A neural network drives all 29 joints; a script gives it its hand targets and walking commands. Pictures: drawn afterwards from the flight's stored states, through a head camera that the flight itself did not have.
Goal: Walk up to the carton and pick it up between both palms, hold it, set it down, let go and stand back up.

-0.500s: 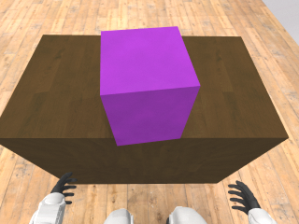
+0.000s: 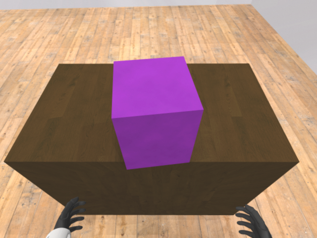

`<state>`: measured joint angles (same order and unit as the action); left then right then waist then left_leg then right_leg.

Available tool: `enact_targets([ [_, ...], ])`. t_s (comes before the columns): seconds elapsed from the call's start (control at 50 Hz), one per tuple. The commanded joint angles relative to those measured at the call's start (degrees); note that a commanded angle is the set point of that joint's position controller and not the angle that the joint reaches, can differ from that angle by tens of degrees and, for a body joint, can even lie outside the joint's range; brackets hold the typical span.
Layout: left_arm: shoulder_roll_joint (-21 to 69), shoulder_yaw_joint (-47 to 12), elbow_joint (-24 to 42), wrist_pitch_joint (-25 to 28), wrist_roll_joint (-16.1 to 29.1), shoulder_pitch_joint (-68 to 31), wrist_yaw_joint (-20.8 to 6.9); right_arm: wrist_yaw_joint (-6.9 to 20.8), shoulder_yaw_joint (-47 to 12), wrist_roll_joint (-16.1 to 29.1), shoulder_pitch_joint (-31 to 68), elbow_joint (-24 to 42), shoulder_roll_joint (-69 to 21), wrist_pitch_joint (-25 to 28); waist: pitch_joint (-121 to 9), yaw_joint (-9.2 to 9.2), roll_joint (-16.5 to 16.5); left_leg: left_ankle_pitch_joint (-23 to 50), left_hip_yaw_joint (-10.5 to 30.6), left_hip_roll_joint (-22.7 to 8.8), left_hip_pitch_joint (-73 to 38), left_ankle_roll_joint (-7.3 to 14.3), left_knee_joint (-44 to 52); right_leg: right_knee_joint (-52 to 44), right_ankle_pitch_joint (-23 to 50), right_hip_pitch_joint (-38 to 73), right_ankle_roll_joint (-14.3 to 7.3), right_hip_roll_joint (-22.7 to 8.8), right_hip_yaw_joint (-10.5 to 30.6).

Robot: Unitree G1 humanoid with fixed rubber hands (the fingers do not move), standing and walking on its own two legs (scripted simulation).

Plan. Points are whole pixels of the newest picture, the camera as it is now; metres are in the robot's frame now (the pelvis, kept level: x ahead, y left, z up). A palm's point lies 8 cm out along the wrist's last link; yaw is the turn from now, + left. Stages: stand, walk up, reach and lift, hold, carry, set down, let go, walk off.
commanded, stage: reach and lift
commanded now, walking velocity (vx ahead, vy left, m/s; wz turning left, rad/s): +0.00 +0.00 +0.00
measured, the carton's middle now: (154, 115) +0.43 +0.03 +0.04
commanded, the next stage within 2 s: none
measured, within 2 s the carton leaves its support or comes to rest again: neither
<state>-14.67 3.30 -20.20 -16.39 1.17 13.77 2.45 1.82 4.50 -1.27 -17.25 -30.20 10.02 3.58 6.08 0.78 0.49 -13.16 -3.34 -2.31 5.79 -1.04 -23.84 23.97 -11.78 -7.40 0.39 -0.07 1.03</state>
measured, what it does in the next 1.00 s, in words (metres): stands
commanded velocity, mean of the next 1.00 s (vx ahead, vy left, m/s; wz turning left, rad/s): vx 0.00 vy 0.00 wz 0.00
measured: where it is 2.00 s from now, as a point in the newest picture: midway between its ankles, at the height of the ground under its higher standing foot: outside the picture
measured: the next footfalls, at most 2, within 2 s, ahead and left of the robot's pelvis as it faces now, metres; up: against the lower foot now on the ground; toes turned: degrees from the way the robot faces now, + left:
none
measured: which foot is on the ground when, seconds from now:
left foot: down 0.00-1.00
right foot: down 0.00-1.00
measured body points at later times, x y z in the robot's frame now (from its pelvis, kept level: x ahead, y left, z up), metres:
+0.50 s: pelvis +0.02 +0.00 +0.01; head +0.01 +0.01 +0.45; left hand +0.18 +0.23 -0.04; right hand +0.18 -0.22 -0.04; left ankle +0.00 +0.13 -0.74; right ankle +0.02 -0.12 -0.74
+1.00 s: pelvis +0.02 +0.00 +0.01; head +0.01 +0.01 +0.45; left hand +0.21 +0.21 +0.01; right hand +0.22 -0.20 +0.01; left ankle +0.00 +0.13 -0.74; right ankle +0.02 -0.12 -0.74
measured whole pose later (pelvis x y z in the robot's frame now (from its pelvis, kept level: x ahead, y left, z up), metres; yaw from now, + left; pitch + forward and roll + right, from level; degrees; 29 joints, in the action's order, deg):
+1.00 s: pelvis +0.02 +0.00 +0.01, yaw +0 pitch -5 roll +0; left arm -8.7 -3.7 -4.6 1.5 6.7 19.3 7.6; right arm 0.4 0.1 11.7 -20.6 -8.9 8.7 7.8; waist 3.0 3.2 0.7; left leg -12.2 -3.0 -2.2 1.3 -1.1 -18.3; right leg 18.1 -10.6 -2.8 0.3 0.2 1.3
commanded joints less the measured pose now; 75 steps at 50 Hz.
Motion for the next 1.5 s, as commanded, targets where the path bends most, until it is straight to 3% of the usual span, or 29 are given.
enact_targets([
  [0.0, -5.94, 1.38, 11.02, 5.22, 0.46, -4.97, 0.93, 0.05, 4.34, -0.43, 4.08, 12.32, 9.3, 4.18, -7.02, -0.45, 1.22, 4.24, -2.25, 2.5, -0.44, -0.38, 6.81, -6.54, 5.08, 1.97, -0.32, 2.19, -1.98],
  [0.02, -5.14, 1.72, 11.62, 5.78, -0.14, -4.68, 1.18, 0.09, 3.75, -0.07, 3.73, 12.13, 9.35, 4.08, -6.86, 0.8, 0.45, 3.69, -2.0, 2.38, -1.32, -0.37, 7.48, -6.9, 4.52, 1.81, -0.49, 2.0, -1.64],
  [0.08, -3.82, 0.73, 11.33, 7.15, -0.01, -3.48, 2.16, 1.03, 3.85, 0.86, 3.29, 11.51, 9.75, 3.95, -5.19, 0.19, 0.47, 3.87, -1.34, 1.53, -0.31, -0.55, 8.72, -6.9, 4.34, 3.04, -0.91, 2.69, -1.95],
  [0.1, -3.32, 0.82, 10.55, 7.54, -0.27, -2.77, 2.36, 1.28, 3.18, 1.6, 3.64, 11.38, 9.27, 4.02, -5.46, 1.91, -1.11, 4.16, -1.77, 1.85, -0.22, -0.59, 9.15, -7.33, 4.27, 3.1, -1.05, 2.27, -1.64],
  [0.14, -3.44, 1.31, 11.78, 8.22, -0.71, -3.43, 2.59, 1.45, 2.65, 2.03, 3.04, 13.21, 8.85, 3.92, -5.28, 2.11, -0.13, 4.29, -1.74, 2.2, -0.91, -0.67, 9.42, -7.99, 3.73, 2.11, -0.72, 2.32, -1.03],
  [0.2, -1.63, -0.69, 14.81, 9.97, 0.02, -2.49, 3.16, 1.68, 2.68, 2.74, 2.05, 15.01, 8.52, 4.57, -6.03, 1.31, -0.83, 6.91, -1.49, 2.44, -2.1, -1.23, 9.26, -8.0, 5.87, 2.4, -1.01, 2.5, -1.46],
  [0.24, -1.15, 0.06, 11.42, 10.74, -0.89, -1.89, 3.35, 1.85, 1.76, 3.75, 1.69, 14.79, 8.1, 4.58, -3.82, 1.75, -0.07, 5.61, -1.03, 2.69, -3.51, -1.02, 8.92, -8.85, 4.11, 0.28, -1.06, 1.91, -0.8],
  [0.42, -0.56, -1.75, 16.84, 16.57, 0.52, -0.37, 4.37, 1.5, 2.46, 6.31, 0.71, 18.1, 8.36, 7.49, -6.45, 1.91, -1.52, 13.07, -0.54, 2.75, -5.58, -1.88, 8.52, -9.0, 9.47, 1.73, -1.6, 2.05, -0.01],
  [0.56, -1.23, -2.61, 18.73, 19.26, 3.42, -0.21, 3.59, 0.45, 0.86, 8.1, 0.99, 23.93, 6.54, 8.05, -6.51, 1.84, 1.1, 13.67, 0.04, 3.3, -6.32, -0.94, 7.9, -10.2, 9.72, 1.67, -1.27, 1.13, 0.97],
  [0.76, 1.01, -3.65, 23.64, 21.57, 3.98, 2.31, 4.17, -0.51, -0.31, 10.69, -0.72, 28.03, 5.84, 8.77, -7.34, 2.41, -1.25, 19.36, 1.01, 2.95, -7.23, -2.12, 6.68, -9.91, 11.8, 2.46, -2.53, 1.65, 1.38],
  [0.8, 2.05, -5.04, 25.33, 22.21, 4.19, 1.34, 4.43, -0.85, -0.23, 11.5, -0.06, 28.56, 5.79, 8.78, -6.42, 1.53, -0.69, 19.27, 1.45, 2.71, -7.45, -2.13, 6.93, -9.95, 10.91, 1.55, -2.22, 2.22, 0.93],
  [0.82, 1.22, -3.82, 25.69, 22.03, 4.43, 1.66, 4.57, -0.69, -0.71, 12.16, 0.62, 31.03, 5.76, 8.98, -7.16, 2.5, 0.04, 18.9, 1.18, 2.94, -7.2, -1.77, 6.47, -10.15, 10.99, 1.92, -2.46, 1.79, 1.54],
  [0.84, 0.94, -4.42, 26.64, 22.51, 4.8, -0.52, 4.78, -0.74, -0.53, 11.44, 1.53, 31.94, 5.8, 9.16, -7.54, 1.44, 1.59, 17.25, 1.45, 2.63, -7.19, -1.58, 6.99, -9.53, 9.92, 1.42, -2.2, 2.03, 0.78],
  [0.86, 1.37, -4.47, 27.07, 22.84, 4.64, -0.71, 5.18, -0.74, -1.34, 12.92, 2.38, 32.44, 5.42, 9.28, -8.06, 3.23, -0.5, 16.58, 0.8, 2.67, -5.91, -1.53, 7.0, -9.59, 8.87, 1.21, -2.49, 1.89, 1.33],
  [0.9, 1.6, -4.38, 26.33, 22.24, 4.87, 0.67, 5.1, -1.41, -1.4, 12.94, 0.87, 31.96, 4.56, 8.18, -6.05, 2.06, 0.34, 16.54, 1.36, 2.52, -5.82, -1.53, 7.09, -9.69, 8.93, 1.67, -2.52, 1.75, 1.7],
  [0.94, 2.45, -5.2, 28.8, 21.75, 5.29, -2.13, 5.52, -1.56, -1.3, 13.29, 3.42, 33.14, 4.79, 7.96, -7.86, 2.23, -1.41, 17.88, 1.34, 2.45, -6.19, -1.77, 6.79, -9.58, 9.55, 1.7, -3.01, 1.85, 1.73],
  [0.96, 1.96, -4.93, 28.46, 21.11, 5.54, -1.78, 5.62, -1.68, -1.58, 13.44, 4.17, 33.8, 5.17, 7.67, -7.52, 2.42, 0.0, 18.44, 1.76, 2.25, -5.92, -1.69, 6.71, -9.24, 10.41, 2.3, -2.71, 2.07, 1.5],
  [1.02, 0.62, -4.12, 30.41, 18.69, 5.96, -7.84, 5.73, -2.23, -1.03, 13.89, 9.17, 35.07, 5.98, 5.8, -10.76, 3.32, -1.27, 14.97, 0.88, 2.65, -5.04, -1.3, 7.06, -9.18, 7.52, 2.13, -2.58, 1.51, 2.21],
  [1.1, 1.36, -3.92, 31.71, 13.68, 6.95, -9.41, 5.08, -3.66, -1.32, 14.31, 11.91, 37.28, 5.61, 2.37, -9.71, 2.25, 0.43, 15.02, 0.78, 2.87, -5.27, -0.45, 7.52, -8.73, 10.19, 3.2, -1.84, 1.12, 2.08],
  [1.12, 0.81, -2.7, 33.99, 12.37, 6.63, -10.89, 5.07, -3.92, -2.56, 14.66, 12.46, 38.17, 5.71, 1.47, -11.65, 3.18, -0.46, 15.19, 0.33, 3.07, -5.77, -0.63, 7.69, -8.88, 9.89, 3.16, -1.85, 1.11, 2.13],
  [1.14, 1.06, -3.1, 33.79, 10.92, 7.16, -12.58, 4.97, -4.21, -1.06, 14.04, 14.42, 38.71, 5.77, 0.42, -10.28, 1.8, 0.8, 12.54, 0.72, 3.06, -4.81, -0.18, 8.14, -9.39, 7.67, 2.41, -1.76, 1.03, 2.01],
  [1.16, 1.21, -2.39, 32.71, 9.33, 7.05, -13.45, 4.83, -4.47, -1.72, 14.2, 15.91, 39.08, 5.02, -0.46, -10.01, 3.32, 0.55, 13.31, 0.66, 3.08, -4.52, -0.01, 8.14, -9.1, 8.14, 3.11, -1.64, 0.92, 2.25],
  [1.18, 0.54, -2.3, 36.13, 7.98, 7.16, -14.95, 4.78, -4.66, -1.33, 14.06, 15.91, 39.73, 5.44, -1.59, -11.1, 1.84, -0.6, 13.11, 0.32, 3.19, -5.35, -0.17, 8.3, -8.93, 8.1, 2.42, -1.56, 0.88, 1.7],
  [1.22, 1.48, -1.31, 36.59, 5.05, 7.17, -16.92, 4.59, -4.86, -1.27, 14.54, 17.82, 38.94, 6.3, -3.49, -11.21, 1.92, 0.07, 13.33, 0.6, 2.89, -6.35, -0.21, 8.18, -9.07, 7.92, 2.27, -1.58, 1.2, 1.38],
  [1.24, 1.93, -1.98, 36.29, 3.54, 7.23, -17.55, 4.54, -4.89, -0.72, 14.79, 18.17, 37.57, 6.29, -4.51, -10.86, 0.64, -1.24, 13.11, 0.64, 2.79, -5.53, -0.4, 8.1, -9.06, 7.57, 1.71, -1.78, 1.07, 1.49],
  [1.26, 1.55, -0.98, 37.7, 2.29, 6.77, -18.44, 4.46, -5.29, -1.77, 14.96, 19.18, 39.25, 5.81, -5.28, -11.55, 1.84, -1.27, 14.88, 0.57, 3.24, -6.51, -0.41, 8.11, -8.77, 9.28, 2.34, -1.46, 1.21, 1.33],
  [1.42, 1.72, 2.47, 41.98, -6.49, 7.17, -25.85, 4.19, -6.73, -1.01, 16.6, 29.01, 40.41, 10.47, -10.15, -16.04, 1.02, -0.32, 15.72, -0.2, 2.85, -8.61, -0.77, 6.41, -7.74, 10.45, 2.2, -1.51, 2.13, 0.33],
  [1.44, 2.07, 3.53, 41.12, -7.3, 7.27, -26.6, 4.1, -6.8, -0.97, 16.63, 30.68, 41.63, 10.07, -10.47, -16.23, 2.07, 0.74, 16.89, -0.02, 2.69, -8.32, -0.52, 6.55, -7.8, 11.18, 2.64, -1.3, 2.37, 0.22],
  [1.48, 0.64, 4.52, 42.86, -9.07, 7.4, -30.33, 4.21, -7.18, -0.82, 17.53, 34.65, 42.38, 10.87, -11.4, -17.81, 1.97, 0.13, 15.78, -0.12, 2.8, -7.98, -0.38, 6.39, -7.58, 11.7, 3.14, -1.07, 2.31, 0.48],
])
